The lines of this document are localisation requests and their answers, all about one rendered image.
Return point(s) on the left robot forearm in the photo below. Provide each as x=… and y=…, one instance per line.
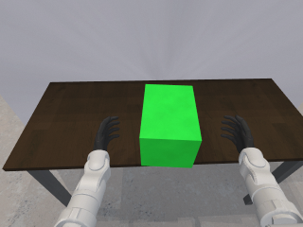
x=83, y=207

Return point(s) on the robot right hand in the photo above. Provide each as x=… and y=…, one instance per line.
x=242, y=134

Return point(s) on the right robot forearm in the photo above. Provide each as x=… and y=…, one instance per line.
x=271, y=203

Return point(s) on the carton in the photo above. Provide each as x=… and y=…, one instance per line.
x=170, y=134

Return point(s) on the robot left hand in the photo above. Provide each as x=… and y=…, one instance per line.
x=102, y=138

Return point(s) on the table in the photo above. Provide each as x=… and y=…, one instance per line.
x=62, y=130

